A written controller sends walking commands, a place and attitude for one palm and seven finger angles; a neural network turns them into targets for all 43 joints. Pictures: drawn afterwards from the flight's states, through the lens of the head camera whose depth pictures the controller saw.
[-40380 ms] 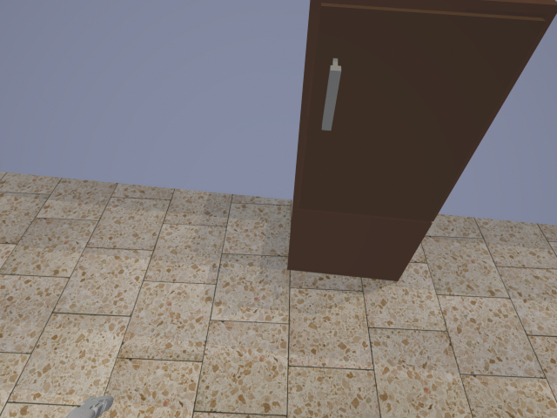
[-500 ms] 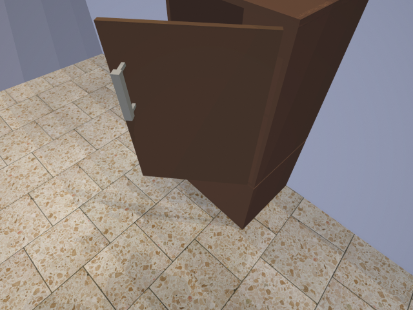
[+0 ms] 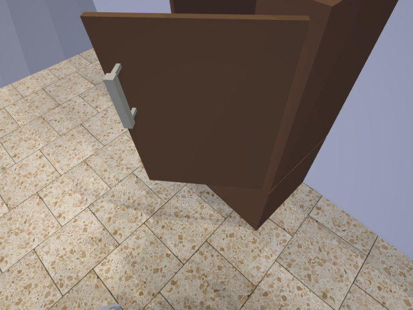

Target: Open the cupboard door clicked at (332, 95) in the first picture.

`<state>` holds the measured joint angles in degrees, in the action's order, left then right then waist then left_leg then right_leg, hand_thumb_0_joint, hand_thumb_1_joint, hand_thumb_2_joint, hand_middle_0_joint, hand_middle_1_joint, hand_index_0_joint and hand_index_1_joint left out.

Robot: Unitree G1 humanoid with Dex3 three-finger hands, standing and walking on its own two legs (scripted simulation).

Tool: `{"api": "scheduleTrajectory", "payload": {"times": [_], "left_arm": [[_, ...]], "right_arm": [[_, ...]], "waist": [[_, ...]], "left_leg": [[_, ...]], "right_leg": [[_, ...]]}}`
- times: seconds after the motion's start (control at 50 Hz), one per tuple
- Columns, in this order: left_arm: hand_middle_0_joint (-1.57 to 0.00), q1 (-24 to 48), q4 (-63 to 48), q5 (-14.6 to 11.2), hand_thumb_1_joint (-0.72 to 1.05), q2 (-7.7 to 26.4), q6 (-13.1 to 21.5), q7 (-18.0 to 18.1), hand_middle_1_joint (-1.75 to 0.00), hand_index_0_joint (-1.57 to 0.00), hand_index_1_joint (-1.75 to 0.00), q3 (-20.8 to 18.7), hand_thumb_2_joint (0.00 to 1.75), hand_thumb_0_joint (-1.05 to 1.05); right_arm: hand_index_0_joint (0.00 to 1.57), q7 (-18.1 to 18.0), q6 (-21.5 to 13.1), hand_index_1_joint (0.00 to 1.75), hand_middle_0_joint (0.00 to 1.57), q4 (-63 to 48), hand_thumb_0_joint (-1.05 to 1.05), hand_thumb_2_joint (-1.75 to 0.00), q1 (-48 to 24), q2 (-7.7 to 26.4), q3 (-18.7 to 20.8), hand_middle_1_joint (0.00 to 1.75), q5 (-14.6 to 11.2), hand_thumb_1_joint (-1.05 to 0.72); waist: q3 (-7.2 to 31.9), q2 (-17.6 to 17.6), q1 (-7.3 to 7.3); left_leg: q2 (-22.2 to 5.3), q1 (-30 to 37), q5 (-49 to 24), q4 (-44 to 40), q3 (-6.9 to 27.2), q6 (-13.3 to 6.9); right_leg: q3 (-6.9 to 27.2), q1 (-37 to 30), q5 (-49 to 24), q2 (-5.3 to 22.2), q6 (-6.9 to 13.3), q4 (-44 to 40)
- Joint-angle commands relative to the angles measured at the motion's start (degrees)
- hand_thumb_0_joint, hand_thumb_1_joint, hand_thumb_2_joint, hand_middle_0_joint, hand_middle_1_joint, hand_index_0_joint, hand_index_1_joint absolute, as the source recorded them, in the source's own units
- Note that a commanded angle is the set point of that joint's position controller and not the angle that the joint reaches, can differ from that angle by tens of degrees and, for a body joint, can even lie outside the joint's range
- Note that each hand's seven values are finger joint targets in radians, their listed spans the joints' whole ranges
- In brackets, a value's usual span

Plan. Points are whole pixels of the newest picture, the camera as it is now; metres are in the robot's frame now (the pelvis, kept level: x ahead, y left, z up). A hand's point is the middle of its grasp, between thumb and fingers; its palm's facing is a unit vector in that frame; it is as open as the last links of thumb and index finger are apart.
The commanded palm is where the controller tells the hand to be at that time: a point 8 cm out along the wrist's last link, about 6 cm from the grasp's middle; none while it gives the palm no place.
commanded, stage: shuffle to correct the standing spot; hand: left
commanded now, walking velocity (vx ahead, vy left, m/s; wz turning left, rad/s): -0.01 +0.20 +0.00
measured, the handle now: (123, 97) +0.54 +0.23 +0.09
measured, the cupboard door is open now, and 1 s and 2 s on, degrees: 40 40 40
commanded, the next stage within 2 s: come to a stop and stand still in 0.12 s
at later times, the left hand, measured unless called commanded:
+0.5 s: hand out of the picture +0.05 +0.28 -0.17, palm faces +0.04 -0.97 -0.23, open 7.4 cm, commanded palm none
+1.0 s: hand out of the picture +0.02 +0.19 -0.16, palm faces -0.01 -0.98 -0.20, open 7.3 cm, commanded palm none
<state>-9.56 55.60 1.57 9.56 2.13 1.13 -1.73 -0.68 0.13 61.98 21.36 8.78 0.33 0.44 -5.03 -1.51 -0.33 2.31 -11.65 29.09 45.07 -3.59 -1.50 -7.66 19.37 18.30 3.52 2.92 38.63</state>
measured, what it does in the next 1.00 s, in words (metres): steps on the spot: left foot, then right foot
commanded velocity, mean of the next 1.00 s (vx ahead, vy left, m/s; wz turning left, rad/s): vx -0.02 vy -0.03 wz -0.03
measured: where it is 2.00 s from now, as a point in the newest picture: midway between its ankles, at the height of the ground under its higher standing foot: outside the picture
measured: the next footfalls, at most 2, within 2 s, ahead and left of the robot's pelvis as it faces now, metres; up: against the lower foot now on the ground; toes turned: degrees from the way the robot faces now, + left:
left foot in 0.34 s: +0.10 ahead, +0.19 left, +0.00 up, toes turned +3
right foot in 0.74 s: +0.00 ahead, -0.05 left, +0.00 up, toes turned -5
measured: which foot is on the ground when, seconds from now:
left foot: up 0.00-0.32, down 0.34-0.74, up 0.76-0.98, down 1.00-1.00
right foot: down 0.00-0.34, up 0.36-0.72, down 0.74-1.00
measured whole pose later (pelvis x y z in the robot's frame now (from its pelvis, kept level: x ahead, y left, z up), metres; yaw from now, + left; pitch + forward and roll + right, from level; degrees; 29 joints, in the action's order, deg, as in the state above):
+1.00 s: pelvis +0.00 +0.01 +0.01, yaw -2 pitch +0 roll +0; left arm -15.8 60.0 0.9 9.0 0.4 1.5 -0.9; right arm -1.4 1.6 63.3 17.0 8.6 1.5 0.6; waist -1.6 -0.9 0.9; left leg -3.0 -14.1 15.6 31.1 -2.4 1.2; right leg -5.1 9.3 18.5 -3.4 4.7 27.7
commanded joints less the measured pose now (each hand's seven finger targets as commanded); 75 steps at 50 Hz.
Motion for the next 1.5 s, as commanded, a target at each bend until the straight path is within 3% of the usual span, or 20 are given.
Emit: {"api": "scheduleTrajectory", "payload": {"times": [0.0, 0.08, 0.2, 0.26, 0.28, 0.32, 0.36, 0.4, 0.5, 0.62, 0.68, 0.72, 0.74, 0.82, 0.9, 1.0, 1.4, 1.42, 1.44, 1.48], "left_arm": [[-0.2, -12.3, 0.6, -0.2, 0.9, 11.2, -0.6, 2.2, -0.3, -0.2, -0.3, -3.2, 0.9, 0.0], [-0.2, -6.3, -1.7, 0.2, 0.9, 10.0, -0.7, 1.7, -0.3, -0.2, -0.3, -2.8, 0.9, 0.0], [-0.2, -6.9, -1.9, 0.8, 0.9, 14.1, -1.5, 1.1, -0.3, -0.2, -0.3, -4.4, 0.9, 0.0], [-0.2, -6.2, -1.8, 0.5, 0.9, 13.3, -2.4, 0.9, -0.3, -0.2, -0.3, -4.0, 0.9, 0.0], [-0.2, -6.2, -2.2, 0.3, 0.9, 11.1, -2.9, 0.9, -0.3, -0.2, -0.3, -3.4, 0.9, 0.0], [-0.2, -8.6, -3.1, -0.5, 0.9, 4.6, -4.1, 1.4, -0.3, -0.2, -0.3, -1.7, 0.9, 0.0], [-0.2, -7.7, -3.1, -0.3, 0.9, 5.0, -3.8, 1.4, -0.3, -0.2, -0.3, -1.6, 0.9, 0.0], [-0.2, -9.0, -0.5, -0.1, 0.9, 5.6, -3.9, 0.8, -0.3, -0.2, -0.3, -2.0, 0.9, 0.0], [-0.2, -8.2, -0.7, -0.1, 0.9, 6.0, -4.9, -0.3, -0.3, -0.2, -0.3, -2.3, 0.9, 0.0], [-0.2, -6.2, -1.9, -0.5, 0.9, 3.6, -4.3, -0.8, -0.3, -0.2, -0.3, -1.8, 0.9, 0.0], [-0.2, -11.7, 0.3, -0.5, 0.9, 3.2, -3.6, -0.6, -0.3, -0.2, -0.3, -1.8, 0.9, 0.0], [-0.2, -12.9, 0.7, 0.3, 0.9, 9.1, -2.7, 0.2, -0.3, -0.2, -0.3, -2.3, 0.9, 0.0], [-0.2, -10.6, -0.4, 0.0, 0.9, 10.4, -2.5, 0.4, -0.3, -0.2, -0.3, -2.0, 0.9, 0.0], [-0.2, -5.3, -0.1, -0.4, 0.9, 5.4, -1.3, 0.7, -0.3, -0.2, -0.3, -0.7, 0.9, 0.0], [-0.2, -8.3, 1.7, -0.5, 0.9, 5.7, -1.0, 0.8, -0.3, -0.2, -0.3, -0.6, 0.9, 0.0], [-0.2, -10.3, 3.9, -1.2, 0.9, 2.8, -1.1, 0.9, -0.3, -0.2, -0.3, 0.2, 0.9, 0.0], [-0.2, -12.9, 8.1, -1.1, 0.9, 2.0, -0.7, 1.1, -0.3, -0.2, -0.3, 1.0, 0.9, 0.0], [-0.2, -17.6, 9.4, 0.0, 0.9, 3.9, 1.6, 3.6, -0.3, -0.2, -0.3, 0.7, 0.9, 0.0], [-0.2, -16.1, 6.8, -0.2, 0.9, 6.6, 1.9, 3.4, -0.3, -0.2, -0.3, 0.2, 0.9, 0.0], [-0.2, -13.4, 5.7, -0.2, 0.9, 5.4, 1.7, 2.7, -0.3, -0.2, -0.3, 0.6, 0.9, 0.0]], "right_arm": [[0.2, -0.6, 0.3, 0.3, 0.2, -6.6, 0.0, -0.9, -4.1, 5.2, 2.5, 0.3, 0.5, -0.9], [0.2, 0.9, 1.8, 0.3, 0.2, -6.4, 0.0, -0.9, -2.3, 3.4, 2.5, 0.3, 0.8, -0.9], [0.2, 1.2, 1.2, 0.3, 0.2, -9.4, 0.0, -0.9, -7.9, 3.6, 2.7, 0.3, 0.3, -0.9], [0.2, 0.7, 0.0, 0.3, 0.2, -8.7, 0.0, -0.9, -4.4, 4.3, 2.9, 0.3, 0.2, -0.9], [0.2, 0.5, -0.6, 0.3, 0.2, -7.7, 0.0, -0.9, -1.2, 6.1, 3.2, 0.3, 0.2, -0.9], [0.2, -0.4, -0.9, 0.3, 0.2, -8.8, 0.0, -0.9, 0.3, 13.9, 4.2, 0.3, 0.7, -0.9], [0.2, -1.0, -1.2, 0.3, 0.2, -10.2, 0.0, -0.9, -5.1, 11.4, 3.2, 0.3, 1.4, -0.9], [0.2, -1.5, -1.4, 0.3, 0.2, -9.5, 0.0, -0.9, -8.9, 8.4, 2.1, 0.3, 1.3, -0.9], [0.2, -2.3, -0.7, 0.3, 0.2, -8.2, 0.0, -0.9, -6.0, 9.8, 3.2, 0.3, 1.4, -0.9], [0.2, -1.9, -0.3, 0.3, 0.2, -6.7, 0.0, -0.9, -4.2, 11.7, 4.2, 0.3, 1.9, -0.9], [0.2, -1.4, 0.2, 0.3, 0.2, -6.4, 0.0, -0.9, -5.4, 10.9, 4.3, 0.3, 1.3, -0.9], [0.2, -0.9, 0.5, 0.3, 0.2, -7.5, 0.0, -0.9, -7.1, 4.2, 2.7, 0.3, 0.2, -0.9], [0.2, -0.6, 0.8, 0.3, 0.2, -8.6, 0.0, -0.9, -9.9, 4.0, 2.3, 0.3, 0.5, -0.9], [0.2, -0.5, 1.1, 0.3, 0.2, -3.8, 0.0, -0.9, -6.2, 3.1, 2.0, 0.3, 0.8, -0.9], [0.2, -0.8, 0.4, 0.3, 0.2, -2.1, 0.0, -0.9, -5.3, 1.5, 1.3, 0.3, 0.3, -0.9], [0.2, -1.9, -1.2, 0.3, 0.2, 1.0, 0.0, -0.9, -1.8, 3.9, 1.1, 0.3, 0.4, -0.9], [0.2, -1.9, -0.8, 0.3, 0.2, 3.2, 0.0, -0.9, -1.6, 1.7, -0.2, 0.3, 0.4, -0.9], [0.2, -1.3, -2.1, 0.3, 0.2, -0.5, 0.0, -0.9, -7.6, 4.5, 0.4, 0.3, -0.1, -0.9], [0.2, -1.2, -0.9, 0.3, 0.2, -2.7, 0.0, -0.9, -3.0, 1.8, 0.3, 0.3, -0.1, -0.9], [0.2, -0.8, -1.0, 0.3, 0.2, -2.2, 0.0, -0.9, -1.7, 0.4, 0.4, 0.3, -0.2, -0.9]], "waist": [[2.1, 10.3, -4.14], [3.7, 11.9, -0.06], [5.3, 12.5, -2.14], [7.3, 12.8, 0.31], [9.2, 7.7, 1.52], [10.8, -15.1, 2.0], [5.8, -5.7, 0.59], [4.5, -11.8, -0.77], [6.8, -5.7, 0.9], [9.1, -7.4, 2.56], [9.9, -5.4, -0.39], [5.3, 13.4, -1.11], [3.2, 14.9, -1.51], [0.2, 10.0, 1.27], [1.8, 7.6, -0.03], [5.0, -0.7, -0.29], [-0.5, 2.5, -0.04], [-1.8, 3.8, -2.05], [3.6, 1.6, 1.68], [7.1, -1.5, 2.52]], "left_leg": [[-4.3, -23.1, 2.8, 26.3, 5.8, 2.3], [-4.8, -17.4, -7.6, 19.7, 2.4, 4.0], [-3.1, -11.7, -9.6, -0.9, -2.3, 5.1], [-1.9, 0.0, -17.6, -14.6, -3.7, 4.2], [-4.5, 6.2, -23.6, -19.9, -1.8, 3.5], [-24.1, 4.0, -47.9, -26.4, 20.2, -6.5], [-23.2, -3.8, -39.3, -28.7, 17.9, -10.0], [-20.1, -5.8, -40.1, -27.7, 13.5, -8.1], [-20.4, 1.1, -38.1, -27.3, 12.4, -8.7], [-19.9, 3.8, -32.4, -27.0, 13.7, -8.3], [-15.7, -3.6, -22.1, -23.6, 9.8, -4.5], [-6.0, -16.1, -6.6, -12.3, -0.4, 2.1], [-5.1, -15.2, -0.7, -7.1, 0.7, 2.5], [-5.4, -11.4, -6.9, 0.6, 1.7, 2.6], [-4.8, -7.0, -9.2, -9.6, 0.2, 3.3], [-11.2, 5.6, -35.9, -20.6, 5.2, 0.3], [-8.2, 2.2, -20.3, -25.6, 3.6, 1.4], [-6.4, -5.0, -15.2, -10.0, 0.0, 3.1], [-5.2, -6.6, -8.9, -6.2, 4.2, 1.3], [-6.0, -5.0, -9.2, -7.5, 3.2, 1.2]], "right_leg": [[25.8, -13.3, -38.0, 24.3, 12.8, -18.5], [10.4, -4.2, -32.6, 15.2, 6.8, -18.0], [11.3, -5.8, -28.3, 14.4, 5.9, -14.6], [9.6, -2.1, -21.5, 11.2, 2.8, -9.3], [7.1, -0.3, -14.3, 7.7, 0.6, -3.4], [5.5, 6.2, 19.6, -1.5, -4.0, 14.1], [8.8, 5.4, 14.0, 0.0, -2.8, 20.6], [9.9, 5.1, 9.3, -0.2, -3.3, 23.0], [8.4, 7.1, 8.3, -1.9, -4.0, 20.7], [5.6, 0.8, 11.2, -2.4, -3.3, 3.2], [4.0, -11.8, -1.9, -3.1, -2.5, -13.9], [19.5, -15.4, -3.2, 10.3, 1.5, -25.3], [22.5, -7.8, -3.5, 15.3, 5.3, -27.3], [13.9, -5.6, -19.3, 8.6, 6.5, -23.1], [12.3, -10.0, -27.6, 7.5, 6.5, -19.2], [10.5, -8.5, -19.9, 2.1, -0.1, -16.2], [12.1, -8.2, -6.3, 2.9, -0.6, -24.9], [18.0, -9.4, -49.0, 7.6, -7.6, -22.2], [18.6, -13.6, -49.7, 11.1, -6.0, -20.0], [14.6, -12.5, -35.4, 9.1, 2.5, -19.3]]}}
